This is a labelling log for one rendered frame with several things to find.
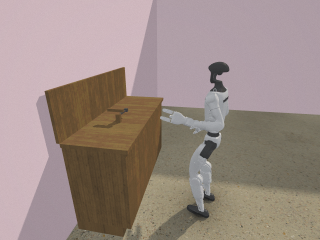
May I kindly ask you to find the right robot upper arm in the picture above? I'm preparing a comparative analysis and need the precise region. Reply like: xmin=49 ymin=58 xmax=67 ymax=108
xmin=225 ymin=87 xmax=229 ymax=116

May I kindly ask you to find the counter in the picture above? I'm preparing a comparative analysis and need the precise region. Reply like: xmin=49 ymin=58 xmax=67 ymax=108
xmin=44 ymin=67 xmax=164 ymax=237

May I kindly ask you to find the left robot shin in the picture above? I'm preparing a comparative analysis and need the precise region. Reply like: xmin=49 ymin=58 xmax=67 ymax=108
xmin=189 ymin=177 xmax=204 ymax=212

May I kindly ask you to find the tap lever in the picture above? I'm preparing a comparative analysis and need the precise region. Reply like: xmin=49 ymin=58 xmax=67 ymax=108
xmin=119 ymin=108 xmax=128 ymax=115

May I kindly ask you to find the robot shin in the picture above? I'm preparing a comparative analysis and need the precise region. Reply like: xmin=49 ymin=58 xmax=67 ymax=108
xmin=200 ymin=162 xmax=212 ymax=196
xmin=189 ymin=177 xmax=204 ymax=212

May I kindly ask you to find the right robot shin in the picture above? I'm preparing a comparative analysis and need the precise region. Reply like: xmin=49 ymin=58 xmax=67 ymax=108
xmin=200 ymin=162 xmax=212 ymax=196

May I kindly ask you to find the left robot forearm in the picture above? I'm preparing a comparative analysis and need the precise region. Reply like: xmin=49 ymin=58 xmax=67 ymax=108
xmin=183 ymin=117 xmax=223 ymax=132

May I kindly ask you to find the left robot upper arm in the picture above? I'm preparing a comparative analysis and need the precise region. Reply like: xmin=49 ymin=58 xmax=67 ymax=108
xmin=205 ymin=92 xmax=225 ymax=132

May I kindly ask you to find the left robot hand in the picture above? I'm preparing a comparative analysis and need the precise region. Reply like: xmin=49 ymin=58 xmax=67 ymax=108
xmin=160 ymin=108 xmax=185 ymax=125

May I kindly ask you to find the right robot hand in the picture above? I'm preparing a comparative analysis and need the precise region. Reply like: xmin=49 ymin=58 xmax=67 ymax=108
xmin=190 ymin=121 xmax=202 ymax=134

